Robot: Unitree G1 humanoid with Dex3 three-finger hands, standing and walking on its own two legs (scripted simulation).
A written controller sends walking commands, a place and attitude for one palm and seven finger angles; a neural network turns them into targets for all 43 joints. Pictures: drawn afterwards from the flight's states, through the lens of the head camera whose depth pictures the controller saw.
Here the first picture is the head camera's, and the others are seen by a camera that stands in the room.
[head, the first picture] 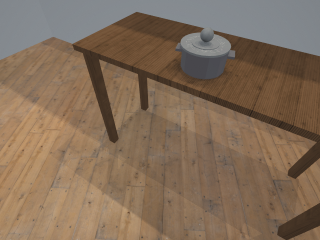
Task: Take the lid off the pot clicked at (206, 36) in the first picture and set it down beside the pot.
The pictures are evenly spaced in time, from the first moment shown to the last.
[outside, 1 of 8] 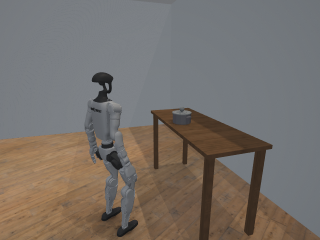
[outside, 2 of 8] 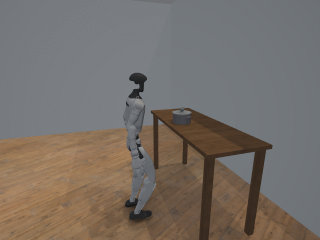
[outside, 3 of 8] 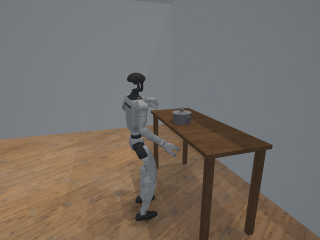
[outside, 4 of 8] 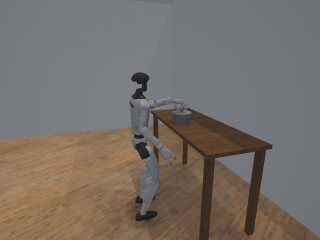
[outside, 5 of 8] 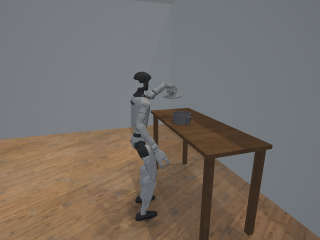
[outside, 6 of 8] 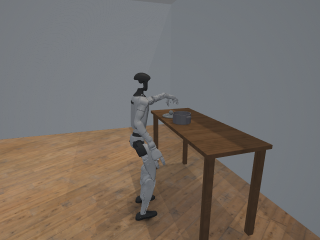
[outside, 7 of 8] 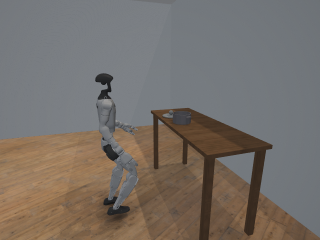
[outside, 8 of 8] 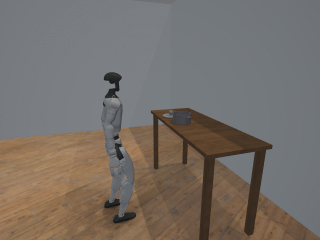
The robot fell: no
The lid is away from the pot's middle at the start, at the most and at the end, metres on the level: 0.00 0.25 0.24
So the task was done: yes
